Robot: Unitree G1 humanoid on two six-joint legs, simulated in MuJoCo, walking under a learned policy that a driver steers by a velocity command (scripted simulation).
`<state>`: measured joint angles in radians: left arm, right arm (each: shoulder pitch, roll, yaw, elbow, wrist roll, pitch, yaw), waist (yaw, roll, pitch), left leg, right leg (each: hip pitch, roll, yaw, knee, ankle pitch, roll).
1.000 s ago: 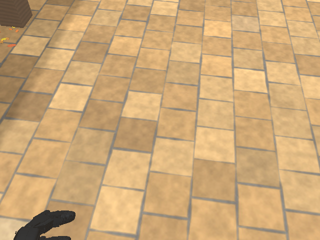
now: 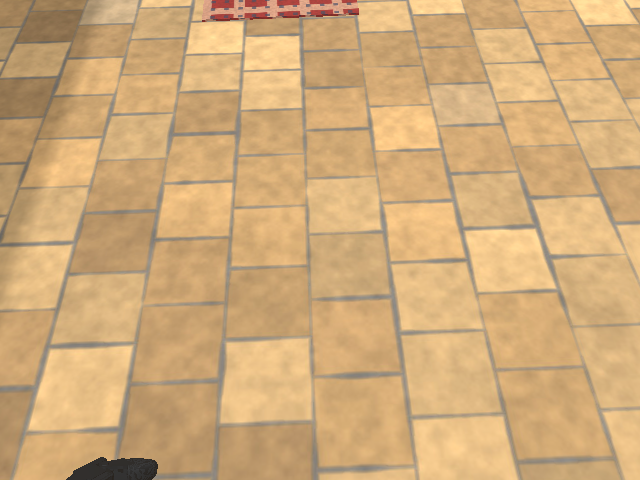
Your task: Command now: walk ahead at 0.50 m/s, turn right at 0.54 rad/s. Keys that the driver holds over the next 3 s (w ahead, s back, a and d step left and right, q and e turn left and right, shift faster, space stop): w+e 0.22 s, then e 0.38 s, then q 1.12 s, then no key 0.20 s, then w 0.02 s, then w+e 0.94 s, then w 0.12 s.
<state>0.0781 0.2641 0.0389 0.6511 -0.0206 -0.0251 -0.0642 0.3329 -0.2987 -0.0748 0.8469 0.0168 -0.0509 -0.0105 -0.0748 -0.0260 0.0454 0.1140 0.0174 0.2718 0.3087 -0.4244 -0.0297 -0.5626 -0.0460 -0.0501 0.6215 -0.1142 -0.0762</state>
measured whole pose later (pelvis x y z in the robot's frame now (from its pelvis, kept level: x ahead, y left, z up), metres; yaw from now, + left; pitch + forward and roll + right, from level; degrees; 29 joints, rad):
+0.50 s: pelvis +0.27 +0.00 +0.00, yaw -18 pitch +2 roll +0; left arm 0.31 0.33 0.09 0.70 -0.01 0.01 0.04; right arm 0.04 -0.28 -0.04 0.68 -0.03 -0.10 0.01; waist 0.06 0.00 0.03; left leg -0.47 -0.03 -0.06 0.49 -0.04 0.00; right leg -0.20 0.13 0.22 0.70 -0.51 -0.03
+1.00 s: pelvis +0.33 -0.02 +0.01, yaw -18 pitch +0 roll +0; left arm 0.19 0.26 0.05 0.68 0.01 0.03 0.05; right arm 0.20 -0.29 -0.06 0.78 0.01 0.01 0.02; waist -0.02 0.01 0.03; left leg -0.39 -0.01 0.03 0.72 -0.39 0.01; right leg -0.25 -0.04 -0.02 0.58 -0.33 0.02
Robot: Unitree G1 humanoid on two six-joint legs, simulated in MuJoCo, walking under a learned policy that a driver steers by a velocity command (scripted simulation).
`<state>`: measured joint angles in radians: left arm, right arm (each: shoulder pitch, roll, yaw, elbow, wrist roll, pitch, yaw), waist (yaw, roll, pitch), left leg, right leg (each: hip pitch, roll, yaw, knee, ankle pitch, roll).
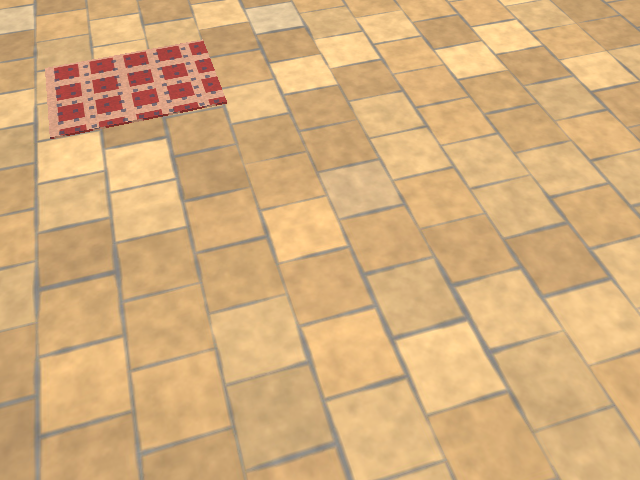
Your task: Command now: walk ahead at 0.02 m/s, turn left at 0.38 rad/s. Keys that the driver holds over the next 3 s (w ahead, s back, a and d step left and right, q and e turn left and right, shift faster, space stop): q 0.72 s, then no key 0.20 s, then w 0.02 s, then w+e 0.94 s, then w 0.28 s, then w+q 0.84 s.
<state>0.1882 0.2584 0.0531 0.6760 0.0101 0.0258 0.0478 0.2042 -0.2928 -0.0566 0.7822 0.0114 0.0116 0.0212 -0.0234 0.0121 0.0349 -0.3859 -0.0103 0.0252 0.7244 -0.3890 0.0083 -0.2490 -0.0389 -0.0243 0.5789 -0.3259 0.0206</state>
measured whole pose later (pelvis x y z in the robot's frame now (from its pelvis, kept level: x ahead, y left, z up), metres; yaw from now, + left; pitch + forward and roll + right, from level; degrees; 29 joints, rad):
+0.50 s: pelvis +0.01 -0.01 +0.01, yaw +18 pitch +1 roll -1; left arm 0.13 0.28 0.08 0.70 -0.01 -0.01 0.02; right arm 0.15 -0.32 -0.08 0.66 0.02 0.06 -0.02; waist -0.03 0.02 0.04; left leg -0.33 -0.11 -0.20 0.50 -0.18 0.03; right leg -0.31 0.04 0.09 0.57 -0.31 0.06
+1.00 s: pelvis -0.02 +0.01 +0.01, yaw +30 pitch +1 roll +0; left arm 0.20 0.31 0.06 0.74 0.00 0.01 0.01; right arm 0.18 -0.26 -0.04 0.65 -0.01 0.04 0.00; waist 0.02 -0.04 0.03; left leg -0.24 -0.02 0.00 0.51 -0.28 0.04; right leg -0.36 -0.07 -0.03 0.80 -0.50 0.05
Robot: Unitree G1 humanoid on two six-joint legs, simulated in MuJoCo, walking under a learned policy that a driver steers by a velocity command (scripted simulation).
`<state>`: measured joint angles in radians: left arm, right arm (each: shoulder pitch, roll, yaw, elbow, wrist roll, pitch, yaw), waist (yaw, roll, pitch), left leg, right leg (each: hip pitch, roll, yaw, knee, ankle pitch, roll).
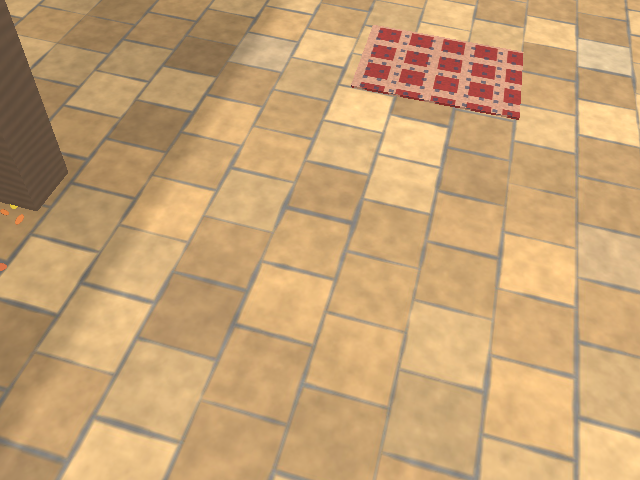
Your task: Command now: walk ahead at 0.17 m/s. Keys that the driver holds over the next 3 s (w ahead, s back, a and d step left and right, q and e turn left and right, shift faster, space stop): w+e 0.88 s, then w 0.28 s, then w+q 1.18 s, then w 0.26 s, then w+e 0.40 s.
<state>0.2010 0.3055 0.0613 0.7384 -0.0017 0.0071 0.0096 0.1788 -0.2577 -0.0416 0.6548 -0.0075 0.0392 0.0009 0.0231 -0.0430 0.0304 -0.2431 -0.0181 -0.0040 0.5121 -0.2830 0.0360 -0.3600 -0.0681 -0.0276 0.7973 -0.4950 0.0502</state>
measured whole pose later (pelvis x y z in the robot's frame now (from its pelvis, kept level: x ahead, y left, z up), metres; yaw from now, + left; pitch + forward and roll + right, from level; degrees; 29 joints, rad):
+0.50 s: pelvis +0.15 -0.07 -0.02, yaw -14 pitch +2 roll +1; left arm 0.12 0.29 0.06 0.65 -0.03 -0.03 -0.05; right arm 0.37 -0.31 -0.08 0.83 0.02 -0.04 -0.01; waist -0.05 0.00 0.03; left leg 0.07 0.11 0.23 0.46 -0.48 -0.06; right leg -0.52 -0.02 -0.06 0.62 -0.15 -0.08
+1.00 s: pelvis +0.44 -0.17 -0.02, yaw -31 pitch +3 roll +0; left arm 0.41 0.32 0.07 0.75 -0.02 -0.03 0.02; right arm 0.03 -0.28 -0.04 0.66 -0.01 -0.13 0.03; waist 0.07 0.02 0.01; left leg -0.48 -0.02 -0.03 0.46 -0.05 0.02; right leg -0.01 0.09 0.21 0.49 -0.49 -0.07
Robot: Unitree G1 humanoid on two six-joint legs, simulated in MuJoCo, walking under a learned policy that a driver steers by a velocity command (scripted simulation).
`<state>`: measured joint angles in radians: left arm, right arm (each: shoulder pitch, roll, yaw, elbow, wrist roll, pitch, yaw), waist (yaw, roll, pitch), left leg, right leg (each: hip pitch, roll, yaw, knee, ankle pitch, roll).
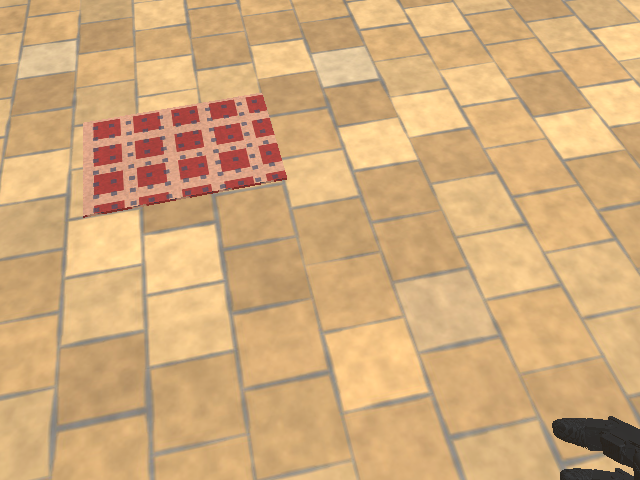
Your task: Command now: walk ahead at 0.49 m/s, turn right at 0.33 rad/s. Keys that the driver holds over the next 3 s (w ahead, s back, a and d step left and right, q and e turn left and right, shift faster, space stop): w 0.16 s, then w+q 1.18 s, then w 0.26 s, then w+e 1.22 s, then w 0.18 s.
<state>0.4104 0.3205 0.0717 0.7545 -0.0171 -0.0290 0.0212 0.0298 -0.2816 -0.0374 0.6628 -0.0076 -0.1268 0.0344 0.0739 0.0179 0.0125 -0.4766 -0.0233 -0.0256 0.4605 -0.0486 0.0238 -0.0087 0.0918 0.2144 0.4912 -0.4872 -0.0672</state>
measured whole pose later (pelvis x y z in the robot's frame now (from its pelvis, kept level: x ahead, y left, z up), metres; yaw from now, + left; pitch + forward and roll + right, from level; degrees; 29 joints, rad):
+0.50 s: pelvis +0.28 -0.03 +0.01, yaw +5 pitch +2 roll +1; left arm 0.02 0.26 0.02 0.62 0.00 -0.11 -0.02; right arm 0.45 -0.30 -0.06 0.84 0.02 -0.05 -0.01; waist -0.10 0.00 0.02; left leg -0.12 -0.02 -0.11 0.62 -0.47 0.01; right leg -0.44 0.00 0.03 0.51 -0.13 0.00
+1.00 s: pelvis +0.52 +0.05 -0.01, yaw +22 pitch +1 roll -2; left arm 0.33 0.32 0.08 0.84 -0.01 -0.05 0.01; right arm 0.07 -0.29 -0.06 0.59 0.02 -0.02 0.05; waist 0.06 0.02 0.06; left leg -0.52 0.00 0.05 0.63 -0.12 0.11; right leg 0.01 -0.09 -0.23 0.63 -0.48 0.04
